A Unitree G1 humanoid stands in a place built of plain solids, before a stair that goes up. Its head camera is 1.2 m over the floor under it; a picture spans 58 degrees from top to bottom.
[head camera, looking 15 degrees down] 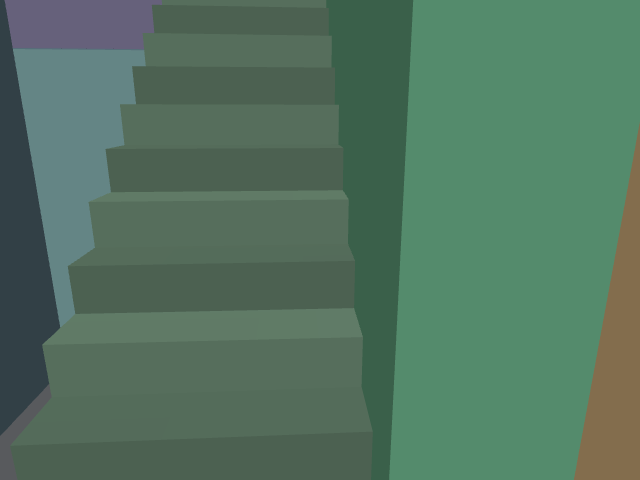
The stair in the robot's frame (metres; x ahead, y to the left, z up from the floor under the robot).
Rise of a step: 0.18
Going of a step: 0.21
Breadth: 1.08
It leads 3 degrees to the left of straight ahead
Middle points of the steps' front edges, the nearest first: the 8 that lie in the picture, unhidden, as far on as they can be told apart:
1.01 0.29 0.37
1.22 0.30 0.55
1.42 0.32 0.74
1.63 0.33 0.92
1.84 0.34 1.10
2.05 0.35 1.28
2.26 0.36 1.47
2.46 0.38 1.65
